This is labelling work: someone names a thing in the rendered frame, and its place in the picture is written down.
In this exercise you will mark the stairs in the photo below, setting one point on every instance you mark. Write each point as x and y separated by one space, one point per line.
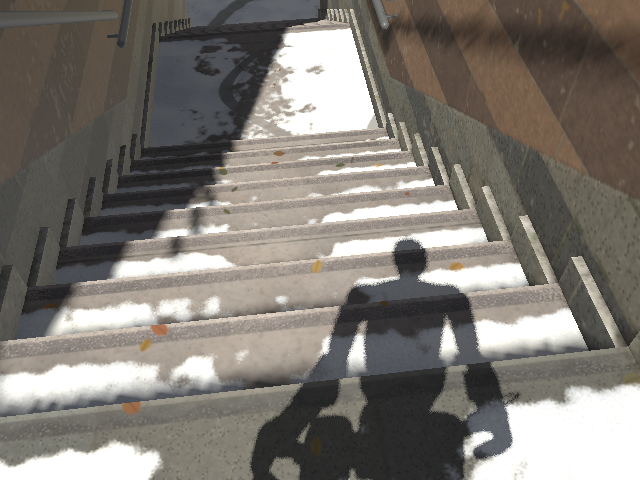
254 25
253 263

